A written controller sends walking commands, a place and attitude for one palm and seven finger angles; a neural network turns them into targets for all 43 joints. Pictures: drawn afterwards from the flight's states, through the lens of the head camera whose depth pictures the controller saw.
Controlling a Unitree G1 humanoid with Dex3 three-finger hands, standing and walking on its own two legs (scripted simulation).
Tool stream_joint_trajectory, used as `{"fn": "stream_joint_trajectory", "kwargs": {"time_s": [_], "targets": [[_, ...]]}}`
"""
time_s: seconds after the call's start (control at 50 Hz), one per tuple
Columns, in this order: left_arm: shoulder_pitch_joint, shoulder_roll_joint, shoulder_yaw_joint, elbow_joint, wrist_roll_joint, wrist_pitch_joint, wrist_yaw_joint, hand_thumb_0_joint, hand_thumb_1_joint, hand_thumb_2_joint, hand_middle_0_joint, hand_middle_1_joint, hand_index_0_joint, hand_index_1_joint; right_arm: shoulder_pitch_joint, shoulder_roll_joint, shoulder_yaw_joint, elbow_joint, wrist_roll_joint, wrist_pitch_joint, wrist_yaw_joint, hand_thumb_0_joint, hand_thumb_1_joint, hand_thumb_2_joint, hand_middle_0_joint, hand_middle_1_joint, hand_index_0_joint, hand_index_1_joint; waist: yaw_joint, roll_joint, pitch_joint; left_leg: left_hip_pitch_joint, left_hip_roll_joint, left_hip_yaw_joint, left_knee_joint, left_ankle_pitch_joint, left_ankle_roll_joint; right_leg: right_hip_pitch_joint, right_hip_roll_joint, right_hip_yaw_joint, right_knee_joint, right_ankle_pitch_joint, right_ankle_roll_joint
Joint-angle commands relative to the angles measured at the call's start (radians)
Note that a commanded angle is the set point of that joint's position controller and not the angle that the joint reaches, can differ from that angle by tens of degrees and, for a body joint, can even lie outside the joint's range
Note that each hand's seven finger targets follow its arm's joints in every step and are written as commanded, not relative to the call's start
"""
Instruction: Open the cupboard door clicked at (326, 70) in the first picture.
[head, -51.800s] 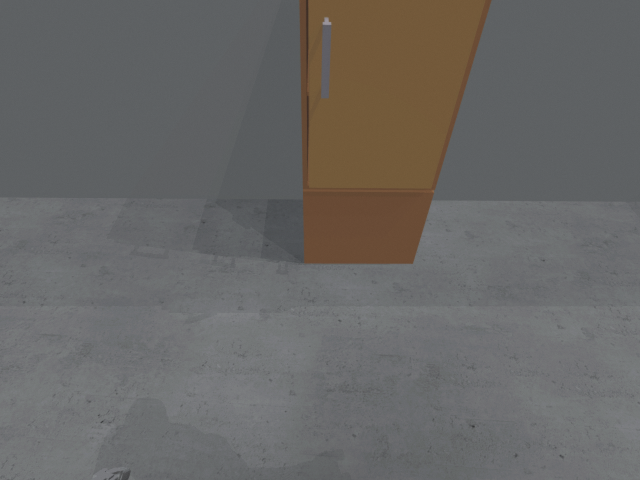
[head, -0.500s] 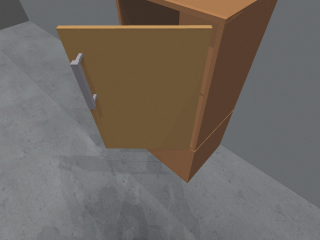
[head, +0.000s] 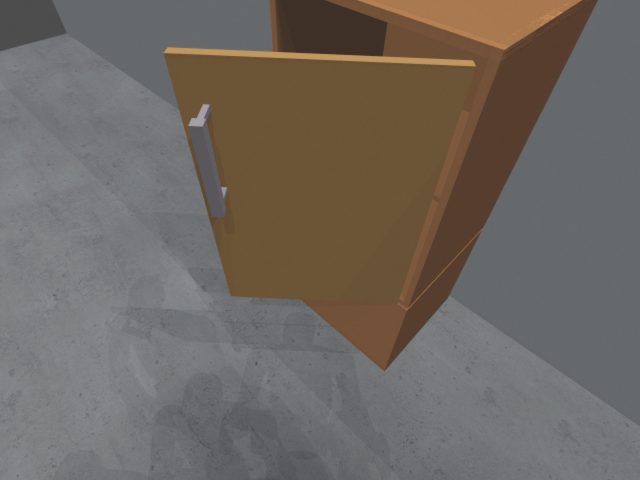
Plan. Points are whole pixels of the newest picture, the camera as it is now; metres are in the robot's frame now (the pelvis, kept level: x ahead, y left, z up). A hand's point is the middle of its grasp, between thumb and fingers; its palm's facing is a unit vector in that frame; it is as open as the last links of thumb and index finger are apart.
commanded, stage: raise the hand with hooked fingers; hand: left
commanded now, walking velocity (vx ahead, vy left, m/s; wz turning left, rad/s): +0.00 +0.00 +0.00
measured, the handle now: (212, 164) +0.54 +0.21 +0.09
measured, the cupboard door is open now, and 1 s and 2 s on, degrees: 42 42 42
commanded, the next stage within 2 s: none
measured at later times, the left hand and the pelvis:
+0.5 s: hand out of the picture +0.13 +0.21 -0.02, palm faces +0.23 -0.97 -0.06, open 9.4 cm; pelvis -0.03 -0.04 -0.07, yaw +4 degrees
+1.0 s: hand (141, 390) +0.21 +0.22 +0.03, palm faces +0.03 -1.00 -0.06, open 12.4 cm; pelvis -0.02 -0.03 -0.03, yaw +3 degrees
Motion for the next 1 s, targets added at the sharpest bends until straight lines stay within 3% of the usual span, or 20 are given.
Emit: {"fn": "stream_joint_trajectory", "kwargs": {"time_s": [0.0,0.02,0.06,0.08,0.12,0.14,0.16,0.18,0.22,0.3,0.36,0.42,0.46,0.52,0.58,0.62,0.68,0.76,0.86,0.98], "targets": [[-0.001,-0.036,-0.083,-0.668,-0.08,-0.119,0.079,0.0,0.807,0.86,-0.207,-0.36,-0.207,-0.36,-0.095,-0.156,-0.046,-0.213,0.041,-0.251,-0.028,0.0,-0.9,-0.9,0.2,0.3,0.2,0.3,-0.034,0.181,-0.162,0.061,0.161,-0.186,-0.136,0.383,-0.177,-0.162,0.021,-0.017,0.156,-0.108,-0.024],[-0.118,-0.038,-0.097,-0.841,-0.131,-0.143,0.06,0.0,0.783,0.85,-0.208,-0.375,-0.208,-0.375,-0.115,-0.2,-0.053,-0.29,0.051,-0.261,-0.02,0.0,-0.9,-0.9,0.2,0.3,0.2,0.3,-0.039,0.158,-0.045,-0.02,0.151,-0.198,-0.115,0.29,-0.158,-0.162,0.008,-0.021,0.149,-0.086,-0.02],[-0.11,0.069,0.004,-0.865,-0.113,-0.235,0.033,0.0,0.737,0.83,-0.212,-0.405,-0.212,-0.405,-0.134,-0.238,-0.078,-0.339,0.028,-0.288,-0.015,0.0,-0.9,-0.9,0.2,0.3,0.2,0.3,-0.048,0.082,-0.045,-0.083,0.12,-0.19,0.004,0.227,-0.142,-0.18,0.02,-0.035,0.081,-0.048,-0.034],[-0.029,0.099,0.06,-0.812,-0.116,-0.273,0.01,0.0,0.713,0.82,-0.213,-0.42,-0.213,-0.42,-0.135,-0.244,-0.085,-0.367,0.017,-0.288,-0.005,0.0,-0.9,-0.9,0.2,0.3,0.2,0.3,-0.029,0.012,-0.074,-0.12,0.103,-0.176,0.065,0.253,-0.133,-0.169,0.022,-0.044,0.059,-0.008,-0.039],[0.164,0.09,0.145,-0.641,-0.146,-0.376,-0.068,0.0,0.667,0.8,-0.217,-0.45,-0.217,-0.45,-0.155,-0.24,-0.109,-0.41,0.01,-0.263,0.01,0.0,-0.9,-0.9,0.2,0.3,0.2,0.3,0.016,-0.241,-0.054,-0.265,0.096,-0.164,0.166,0.253,-0.14,-0.235,0.039,-0.071,0.13,0.014,-0.04],[0.269,0.034,0.135,-0.563,-0.166,-0.439,-0.128,0.0,0.643,0.79,-0.218,-0.465,-0.218,-0.465,-0.182,-0.234,-0.116,-0.437,0.011,-0.25,0.019,0.0,-0.9,-0.9,0.2,0.3,0.2,0.3,0.031,-0.344,-0.037,-0.351,0.084,-0.14,0.211,0.206,-0.133,-0.273,0.047,-0.077,0.175,0.011,-0.038],[0.301,0.034,0.153,-0.557,-0.189,-0.511,-0.191,0.0,0.62,0.78,-0.22,-0.48,-0.22,-0.48,-0.205,-0.235,-0.126,-0.464,0.013,-0.24,0.031,0.0,-0.9,-0.9,0.2,0.3,0.2,0.3,0.039,-0.379,-0.05,-0.425,0.068,-0.119,0.25,0.148,-0.131,-0.291,0.046,-0.071,0.214,0.004,-0.038],[0.366,0.068,0.205,-0.532,-0.207,-0.571,-0.262,0.0,0.597,0.77,-0.222,-0.495,-0.222,-0.495,-0.216,-0.239,-0.138,-0.497,0.023,-0.229,0.047,0.0,-0.9,-0.9,0.2,0.3,0.2,0.3,0.071,-0.289,-0.063,-0.443,0.053,-0.098,0.27,0.146,-0.138,-0.276,0.04,-0.058,0.246,0.036,-0.051],[0.319,0.133,0.228,-0.585,-0.234,-0.647,-0.386,0.0,0.55,0.75,-0.225,-0.525,-0.225,-0.525,-0.264,-0.262,-0.14,-0.585,0.023,-0.224,0.065,0.0,-0.9,-0.9,0.2,0.3,0.2,0.3,0.063,-0.054,-0.117,-0.433,0.031,-0.065,0.328,0.134,-0.136,-0.285,0.028,-0.037,0.303,0.06,-0.065],[0.074,0.246,0.288,-0.882,-0.259,-0.592,-0.427,0.0,0.457,0.71,-0.232,-0.585,-0.232,-0.585,-0.261,-0.252,-0.12,-0.688,0.031,-0.2,0.049,0.0,-0.9,-0.9,0.2,0.3,0.2,0.3,0.06,0.167,-0.297,-0.445,0.039,-0.068,0.373,0.117,-0.112,-0.318,0.044,-0.007,0.375,0.028,-0.062],[-0.092,0.277,0.345,-1.094,-0.3,-0.636,-0.361,0.0,0.387,0.68,-0.237,-0.63,-0.237,-0.63,-0.178,-0.218,-0.11,-0.677,0.02,-0.203,0.026,0.0,-0.9,-0.9,0.2,0.3,0.2,0.3,0.012,0.178,-0.391,-0.399,0.056,-0.102,0.425,0.129,-0.09,-0.328,0.052,0.024,0.364,0.039,-0.048],[-0.186,0.232,0.268,-1.129,-0.297,-0.701,-0.34,0.0,0.317,0.65,-0.242,-0.675,-0.242,-0.675,-0.153,-0.222,-0.092,-0.627,0.021,-0.212,0.006,0.0,-0.9,-0.9,0.2,0.3,0.2,0.3,-0.05,0.148,-0.309,-0.427,0.071,-0.126,0.459,0.048,-0.071,-0.393,0.057,0.06,0.335,-0.031,-0.045],[-0.213,0.234,0.22,-1.064,-0.282,-0.707,-0.375,0.0,0.27,0.63,-0.245,-0.705,-0.245,-0.705,-0.154,-0.241,-0.079,-0.594,0.028,-0.231,-0.001,0.0,-0.9,-0.9,0.2,0.3,0.2,0.3,-0.079,0.144,-0.251,-0.451,0.08,-0.139,0.464,-0.006,-0.059,-0.425,0.057,0.054,0.319,-0.087,-0.044],[-0.272,0.299,0.213,-0.911,-0.273,-0.606,-0.477,0.0,0.2,0.6,-0.25,-0.75,-0.25,-0.75,-0.152,-0.263,-0.064,-0.577,0.047,-0.237,-0.023,0.0,-0.9,-0.9,0.2,0.3,0.2,0.3,-0.101,0.087,-0.228,-0.507,0.077,-0.141,0.465,-0.057,-0.045,-0.382,0.048,0.085,0.264,-0.137,-0.034],[-0.216,0.407,0.333,-0.725,-0.301,-0.434,-0.545,0.0,0.13,0.57,-0.255,-0.795,-0.255,-0.795,-0.173,-0.273,-0.055,-0.593,0.064,-0.225,-0.044,0.0,-0.9,-0.9,0.2,0.3,0.2,0.3,-0.037,0.024,-0.236,-0.543,0.071,-0.128,0.431,-0.055,-0.044,-0.265,0.019,0.141,0.184,-0.2,-0.022],[-0.191,0.445,0.41,-0.763,-0.343,-0.351,-0.551,0.0,0.083,0.55,-0.258,-0.825,-0.258,-0.825,-0.198,-0.257,-0.049,-0.625,0.065,-0.217,-0.047,0.0,-0.9,-0.9,0.2,0.3,0.2,0.3,0.017,0.031,-0.337,-0.509,0.062,-0.122,0.402,0.008,-0.047,-0.152,-0.005,0.142,0.174,-0.129,-0.011],[-0.144,0.45,0.523,-0.791,-0.42,-0.328,-0.499,0.0,0.013,0.52,-0.263,-0.87,-0.263,-0.87,-0.21,-0.225,-0.037,-0.642,0.052,-0.219,-0.04,0.0,-0.9,-0.9,0.2,0.3,0.2,0.3,0.069,-0.025,-0.38,-0.503,0.065,-0.136,0.378,0.084,-0.062,-0.047,-0.01,0.133,0.185,0.018,-0.002],[-0.145,0.374,0.482,-0.836,-0.403,-0.413,-0.424,0.0,-0.08,0.48,-0.27,-0.93,-0.27,-0.93,-0.171,-0.221,-0.05,-0.614,0.047,-0.242,-0.019,0.0,-0.9,-0.9,0.2,0.3,0.2,0.3,0.04,-0.01,-0.291,-0.484,0.069,-0.119,0.332,0.087,-0.068,-0.114,-0.001,0.108,0.18,0.049,0.002],[-0.248,0.348,0.355,-0.79,-0.339,-0.428,-0.469,0.0,-0.197,0.43,-0.278,-1.005,-0.278,-1.005,-0.13,-0.261,-0.062,-0.591,0.058,-0.266,-0.025,0.0,-0.9,-0.9,0.2,0.3,0.2,0.3,-0.019,0.041,-0.24,-0.415,0.067,-0.108,0.309,0.042,-0.05,-0.199,0.012,0.094,0.15,-0.05,-0.003],[-0.424,0.513,0.47,-0.877,-0.338,-0.419,-0.469,0.0,-0.337,0.37,-0.288,-1.095,-0.288,-1.095,-0.129,-0.275,-0.061,-0.571,0.055,-0.279,-0.056,0.0,-0.9,-0.9,0.2,0.3,0.2,0.3,0.013,0.11,-0.319,-0.28,0.076,-0.134,0.241,0.11,-0.05,-0.12,0.034,0.041,0.156,0.015,-0.032]]}}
